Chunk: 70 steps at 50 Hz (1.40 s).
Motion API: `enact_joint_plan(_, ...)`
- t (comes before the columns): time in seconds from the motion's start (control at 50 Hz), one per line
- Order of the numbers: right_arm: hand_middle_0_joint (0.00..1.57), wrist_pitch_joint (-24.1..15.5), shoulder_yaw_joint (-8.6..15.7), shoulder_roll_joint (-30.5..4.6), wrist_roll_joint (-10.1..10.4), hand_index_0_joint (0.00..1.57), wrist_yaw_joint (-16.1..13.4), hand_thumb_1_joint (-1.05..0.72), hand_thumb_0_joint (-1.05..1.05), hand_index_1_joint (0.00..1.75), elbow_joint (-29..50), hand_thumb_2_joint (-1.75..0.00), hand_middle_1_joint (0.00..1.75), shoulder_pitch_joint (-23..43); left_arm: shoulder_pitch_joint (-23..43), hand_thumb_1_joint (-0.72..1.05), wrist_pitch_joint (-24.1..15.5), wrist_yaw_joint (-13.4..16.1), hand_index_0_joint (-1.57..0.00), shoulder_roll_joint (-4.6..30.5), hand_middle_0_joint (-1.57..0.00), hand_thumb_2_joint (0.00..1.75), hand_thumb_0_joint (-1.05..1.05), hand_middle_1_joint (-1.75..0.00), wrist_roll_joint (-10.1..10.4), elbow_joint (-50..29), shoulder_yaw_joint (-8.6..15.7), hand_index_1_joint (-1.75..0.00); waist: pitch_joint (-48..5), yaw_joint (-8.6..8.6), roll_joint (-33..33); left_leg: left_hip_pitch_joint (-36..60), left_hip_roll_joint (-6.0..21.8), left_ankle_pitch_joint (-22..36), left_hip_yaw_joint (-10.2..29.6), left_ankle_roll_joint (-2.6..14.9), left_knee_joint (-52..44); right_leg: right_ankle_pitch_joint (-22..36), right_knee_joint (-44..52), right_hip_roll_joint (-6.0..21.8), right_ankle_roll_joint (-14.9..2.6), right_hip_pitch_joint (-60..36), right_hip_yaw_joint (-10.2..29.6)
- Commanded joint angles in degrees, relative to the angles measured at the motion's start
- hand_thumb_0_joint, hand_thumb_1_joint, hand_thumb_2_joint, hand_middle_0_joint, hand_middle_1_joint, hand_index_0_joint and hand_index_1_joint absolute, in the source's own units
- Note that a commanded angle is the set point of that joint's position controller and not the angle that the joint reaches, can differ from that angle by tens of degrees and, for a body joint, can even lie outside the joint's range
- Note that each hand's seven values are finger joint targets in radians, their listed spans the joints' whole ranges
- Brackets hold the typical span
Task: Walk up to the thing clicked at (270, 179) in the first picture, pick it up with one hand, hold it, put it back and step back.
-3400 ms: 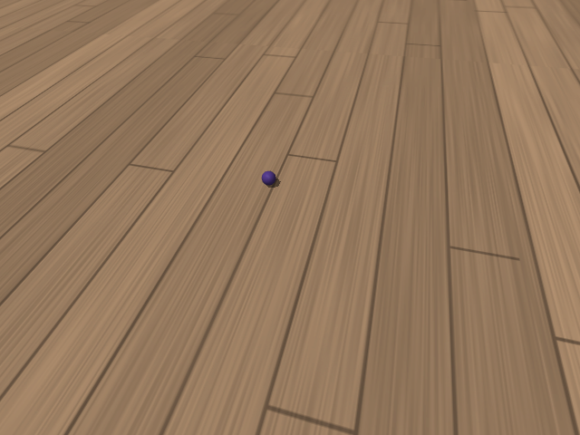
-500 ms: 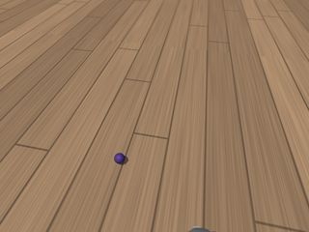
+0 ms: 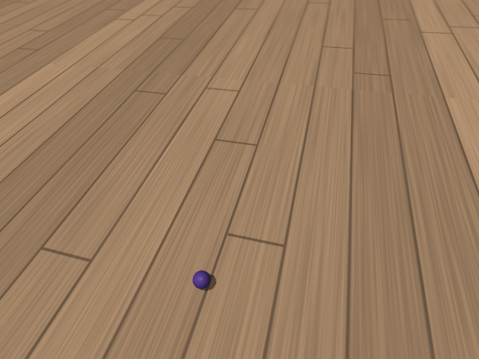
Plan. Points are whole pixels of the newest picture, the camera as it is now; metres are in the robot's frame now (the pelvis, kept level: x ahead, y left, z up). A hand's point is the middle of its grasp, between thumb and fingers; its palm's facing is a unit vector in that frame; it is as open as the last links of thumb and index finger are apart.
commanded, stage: walk up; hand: left
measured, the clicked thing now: (201, 279) +0.59 +0.25 -0.73
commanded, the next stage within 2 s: stand in 2.00 s
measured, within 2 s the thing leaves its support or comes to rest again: neither
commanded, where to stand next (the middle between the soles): +0.20 +0.02 m, yaw -1 degrees
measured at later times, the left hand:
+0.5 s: hand (117, 342) +0.21 +0.29 -0.15, palm faces -0.07 -0.92 -0.39, open 7.4 cm
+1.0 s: hand (122, 320) +0.25 +0.29 -0.15, palm faces -0.03 -0.94 -0.33, open 7.4 cm
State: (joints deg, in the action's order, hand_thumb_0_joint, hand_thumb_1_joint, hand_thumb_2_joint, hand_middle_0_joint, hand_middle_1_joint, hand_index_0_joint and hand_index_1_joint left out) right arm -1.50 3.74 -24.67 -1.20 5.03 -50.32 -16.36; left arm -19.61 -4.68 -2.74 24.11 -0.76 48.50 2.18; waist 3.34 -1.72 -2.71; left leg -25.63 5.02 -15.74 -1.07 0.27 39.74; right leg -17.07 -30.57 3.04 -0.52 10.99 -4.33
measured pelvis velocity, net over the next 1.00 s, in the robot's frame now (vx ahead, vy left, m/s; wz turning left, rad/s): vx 0.17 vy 0.03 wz -0.02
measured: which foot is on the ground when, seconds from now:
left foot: up 0.00-0.02, down 0.04-1.00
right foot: down 0.00-0.08, up 0.10-0.42, down 0.44-1.00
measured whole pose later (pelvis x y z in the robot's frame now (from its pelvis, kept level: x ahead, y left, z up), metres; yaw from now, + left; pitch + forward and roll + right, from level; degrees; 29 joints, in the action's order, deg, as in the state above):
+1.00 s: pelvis +0.17 +0.03 +0.01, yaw -1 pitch -3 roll +0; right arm -1.7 -0.3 -21.1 0.0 0.5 -61.9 -7.8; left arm -7.2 -0.4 -1.1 21.8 0.3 62.6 -0.1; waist 3.4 -0.5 1.1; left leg -9.7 0.9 -16.4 -2.1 0.2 29.0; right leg -12.4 -28.0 1.9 1.3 12.7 -0.7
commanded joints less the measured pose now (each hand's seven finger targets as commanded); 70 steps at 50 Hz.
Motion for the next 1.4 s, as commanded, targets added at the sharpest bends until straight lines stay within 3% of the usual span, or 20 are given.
enact_joint_plan(0.0, 0.20, -2.9, 4.1, -10.0, -0.3, 0.20, -1.1, -0.90, 0.00, 0.30, 2.4, -0.90, 0.30, -5.0, 4.3, 0.90, -0.7, 1.1, -0.20, 15.6, -0.20, 0.90, 0.00, -0.30, 0.2, -4.7, 4.5, -0.30, -1.2, 4.73, 8.0, 16.6, -2.8, 2.9, -3.9, 0.68, -7.1, -8.8, 5.0, 10.0, -9.08, 13.4, 8.3)
enact_joint_plan(0.02, 0.20, -3.1, 4.9, -12.1, -0.4, 0.20, -1.7, -0.90, 0.00, 0.30, 0.5, -0.90, 0.30, -10.0, 3.2, 0.90, -0.4, 1.1, -0.20, 12.9, -0.20, 0.90, 0.00, -0.30, -0.4, -4.7, 3.5, -0.30, -3.4, 6.93, 1.4, 25.6, -3.5, -1.5, -2.4, 1.44, -6.2, -9.6, -3.9, 8.2, -7.29, 19.5, 6.8)
enact_joint_plan(0.04, 0.20, -3.5, 6.0, -16.1, -0.6, 0.20, -2.4, -0.90, 0.00, 0.30, 0.3, -0.90, 0.30, -14.0, 1.7, 0.90, -0.2, 1.1, -0.20, 9.0, -0.20, 0.90, 0.00, -0.30, 0.0, -5.1, 2.2, -0.30, -3.9, 8.98, -12.2, 28.9, 5.0, -17.1, 12.0, 4.52, -18.0, -7.1, -22.9, 2.1, -4.72, 25.2, 0.5)
enact_joint_plan(0.06, 0.20, -3.9, 6.5, -20.2, -0.3, 0.20, -2.6, -0.90, 0.00, 0.30, 2.0, -0.90, 0.30, -13.9, 1.5, 0.90, 0.1, 1.5, -0.20, 8.8, -0.20, 0.90, 0.00, -0.30, 1.0, -4.9, 2.3, -0.30, -1.4, 8.30, -15.7, 26.3, 17.9, -27.2, 38.4, 9.66, -30.3, -12.7, -33.1, -5.6, -2.59, 34.0, 2.3)
enact_joint_plan(0.08, 0.20, -3.6, 6.5, -20.7, 1.1, 0.20, -2.6, -0.90, 0.00, 0.30, 3.2, -0.90, 0.30, -10.0, 2.2, 0.90, 0.4, 2.3, -0.20, 14.1, -0.20, 0.90, 0.00, -0.30, 0.3, -3.7, 3.4, -0.30, 1.7, 6.59, -8.6, 19.6, 20.9, -28.7, 41.1, 14.20, -29.8, -13.1, -36.9, -1.0, -3.10, 32.4, 8.4)
enact_joint_plan(0.12, 0.20, -3.7, 4.5, -15.4, 1.0, 0.20, -3.2, -0.90, 0.00, 0.30, 4.9, -0.90, 0.30, -4.0, -1.0, 0.90, 0.4, 2.0, -0.20, 13.9, -0.20, 0.90, 0.00, -0.30, 0.9, -1.0, 3.4, -0.30, 1.9, 2.83, -2.4, 17.7, 14.5, -14.7, 25.0, 12.28, -26.4, -5.6, -35.1, 1.5, -2.48, 28.8, 10.0)
enact_joint_plan(0.18, 0.20, -4.2, 3.4, -13.8, 0.8, 0.20, -3.6, -0.90, 0.00, 0.30, 4.5, -0.90, 0.30, -2.8, -2.9, 0.90, 0.9, 1.3, -0.20, 12.7, -0.20, 0.90, 0.00, -0.30, 0.6, 1.4, 3.5, -0.30, 1.8, 1.69, -5.7, 12.1, 10.5, 2.1, 12.4, 11.01, -24.5, -2.2, -28.1, 2.8, -0.83, 20.9, 7.1)
enact_joint_plan(0.34, 0.20, -2.6, 1.6, -12.0, 1.2, 0.20, -5.2, -0.90, 0.00, 0.30, 4.3, -0.90, 0.30, -0.5, 2.8, 0.90, 2.4, 2.5, -0.20, 7.8, -0.20, 0.90, 0.00, -0.30, 0.7, 1.5, 2.6, -0.30, -3.0, 1.66, -5.2, 11.7, 9.4, 37.2, 3.3, 10.39, -11.4, 3.7, -11.8, -0.8, -0.72, 8.8, 1.7)
enact_joint_plan(0.4, 0.20, -1.5, 0.7, -10.5, 2.2, 0.20, -5.5, -0.90, 0.00, 0.30, 3.7, -0.90, 0.30, 1.2, 2.5, 0.90, 1.7, 3.1, -0.20, 8.6, -0.20, 0.90, 0.00, -0.30, 0.4, 2.9, 2.7, -0.30, -5.9, -0.03, -1.5, 9.9, 6.3, 27.4, 2.3, 6.47, -3.2, 13.4, 1.1, -1.3, -2.69, -0.7, 2.7)
enact_joint_plan(0.42, 0.20, -1.7, 0.3, -9.1, 2.2, 0.20, -5.4, -0.90, 0.00, 0.30, 4.3, -0.90, 0.30, -0.6, -0.1, 0.90, 1.1, 3.0, -0.20, 11.9, -0.20, 0.90, 0.00, -0.30, -0.2, 2.2, 3.6, -0.30, -9.3, -0.52, 5.3, 8.1, 3.9, 13.7, 0.9, 5.53, 2.4, 11.7, 3.6, 2.4, -4.32, -5.6, 8.9)
enact_joint_plan(0.44, 0.20, -1.6, -0.8, -5.7, 2.1, 0.20, -5.2, -0.90, 0.00, 0.30, 4.4, -0.90, 0.30, -3.0, 0.8, 0.90, 0.7, 3.0, -0.20, 15.5, -0.20, 0.90, 0.00, -0.30, -0.5, 1.9, 4.5, -0.30, -10.0, 0.60, 15.8, 0.8, -1.3, -7.1, -2.3, 2.96, 10.7, 9.3, 8.6, 14.0, -8.48, -8.7, 25.3)
enact_joint_plan(0.46, 0.20, -0.7, 0.3, -9.0, 1.6, 0.20, -5.8, -0.90, 0.00, 0.30, 3.3, -0.90, 0.30, -0.8, 3.0, 0.90, 0.9, 2.8, -0.20, 18.0, -0.20, 0.90, 0.00, -0.30, 0.1, 1.8, 4.7, -0.30, -7.1, -0.72, 16.0, -2.0, -4.7, -21.6, -1.4, 2.09, 15.0, 5.1, 10.7, 19.4, -16.19, -4.8, 33.0)
enact_joint_plan(0.48, 0.20, -0.4, 0.9, -10.8, 1.1, 0.20, -6.1, -0.90, 0.00, 0.30, 2.2, -0.90, 0.30, 0.6, 3.4, 0.90, 1.3, 2.8, -0.20, 17.2, -0.20, 0.90, 0.00, -0.30, 0.2, 1.4, 4.6, -0.30, -3.4, -0.81, 13.1, -2.8, -2.8, -22.7, 1.2, 1.99, 17.0, -0.2, 11.5, 19.2, -16.56, -0.5, 33.0)
enact_joint_plan(0.64, 0.20, -1.6, 0.6, -7.7, 0.5, 0.20, -5.4, -0.90, 0.00, 0.30, -5.5, -0.90, 0.30, -3.7, 12.9, 0.90, 3.1, 2.5, -0.20, 11.4, -0.20, 0.90, 0.00, -0.30, 0.1, 0.7, 2.2, -0.30, -4.8, 3.82, 11.2, 16.6, -5.1, -0.4, -2.3, 0.99, -10.2, -0.4, 3.1, 8.1, -8.04, 11.7, 12.5)
enact_joint_plan(0.66, 0.20, -1.9, 1.1, -9.4, -0.2, 0.20, -5.7, -0.90, 0.00, 0.30, -5.6, -0.90, 0.30, -2.2, 12.7, 0.90, 3.5, 2.3, -0.20, 8.7, -0.20, 0.90, 0.00, -0.30, 0.7, 1.0, 1.3, -0.30, -3.9, 3.74, 6.6, 18.7, -2.2, 0.5, 2.5, 1.76, -13.9, -4.0, 1.3, 6.5, -5.48, 16.0, 10.9)
enact_joint_plan(0.68, 0.20, -2.4, 1.4, -12.4, -0.6, 0.20, -5.8, -0.90, 0.00, 0.30, -4.3, -0.90, 0.30, 1.2, 12.5, 0.90, 3.8, 2.2, -0.20, 5.8, -0.20, 0.90, 0.00, -0.30, 1.2, 1.1, 0.6, -0.30, -2.8, 2.62, -1.7, 15.8, 7.3, -9.3, 18.4, 4.60, -21.8, -7.3, -4.0, 1.6, -1.85, 18.5, 8.2)
enact_joint_plan(0.7, 0.20, -2.5, 1.5, -15.3, 0.2, 0.20, -5.6, -0.90, 0.00, 0.30, -3.5, -0.90, 0.30, 5.7, 12.8, 0.90, 4.1, 2.5, -0.20, 8.5, -0.20, 0.90, 0.00, -0.30, 1.0, 2.8, 1.2, -0.30, 0.2, 1.68, -4.3, 7.7, 13.4, -16.6, 24.0, 8.81, -25.7, -9.5, -8.4, -0.8, -1.28, 13.5, 4.9)
enact_joint_plan(0.72, 0.20, -2.4, 1.1, -14.5, 0.2, 0.20, -5.4, -0.90, 0.00, 0.30, -3.1, -0.90, 0.30, 9.4, 12.0, 0.90, 3.9, 2.5, -0.20, 9.5, -0.20, 0.90, 0.00, -0.30, 0.6, 4.1, 1.6, -0.30, 1.7, 0.24, -1.5, 4.1, 12.7, -13.9, 21.6, 9.65, -24.1, -7.8, -8.0, 0.2, -1.11, 8.6, 5.7)
enact_joint_plan(0.8, 0.20, -2.6, -1.0, -10.1, 1.0, 0.20, -5.3, -0.90, 0.00, 0.30, -5.2, -0.90, 0.30, 9.2, 11.7, 0.90, 2.3, 2.5, -0.20, 9.7, -0.20, 0.90, 0.00, -0.30, 1.0, 7.6, 1.3, -0.30, -4.8, 0.40, -2.5, 9.5, 3.3, 10.7, 6.8, 2.60, -15.9, 13.6, 2.8, 2.3, -2.06, -2.1, 8.2)
enact_joint_plan(1.38, 0.20, -1.1, -1.4, -7.9, 0.9, 0.20, -5.5, -0.90, 0.00, 0.30, -12.4, -0.90, 0.30, 14.7, 18.8, 0.90, 2.9, 2.7, -0.20, 7.7, -0.20, 0.90, 0.00, -0.30, 0.5, 15.2, 0.4, -0.30, -4.9, 1.59, 3.7, 20.0, 2.3, 10.9, 3.8, 0.89, -24.0, 14.4, 13.6, 4.2, -0.34, -4.2, 8.6)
